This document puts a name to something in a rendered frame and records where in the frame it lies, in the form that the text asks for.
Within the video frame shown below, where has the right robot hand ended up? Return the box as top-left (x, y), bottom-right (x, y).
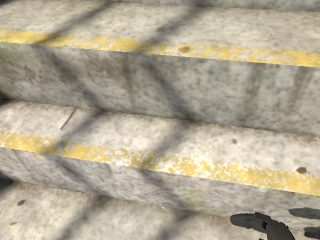
top-left (230, 212), bottom-right (295, 240)

